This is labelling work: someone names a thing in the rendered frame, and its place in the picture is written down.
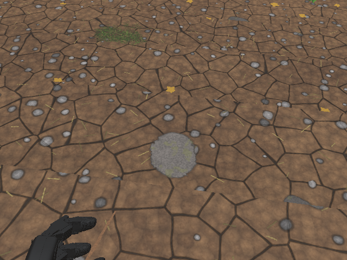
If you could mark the left robot hand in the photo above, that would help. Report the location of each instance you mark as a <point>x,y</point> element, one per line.
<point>49,245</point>

